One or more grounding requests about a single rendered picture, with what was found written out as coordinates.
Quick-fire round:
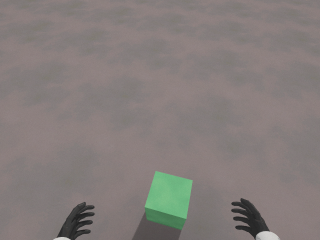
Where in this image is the carton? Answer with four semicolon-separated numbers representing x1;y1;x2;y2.
144;171;193;230

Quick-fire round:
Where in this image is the right robot hand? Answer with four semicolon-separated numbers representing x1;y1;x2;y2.
231;198;270;240

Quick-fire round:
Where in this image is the left robot hand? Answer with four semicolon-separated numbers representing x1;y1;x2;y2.
57;202;95;240

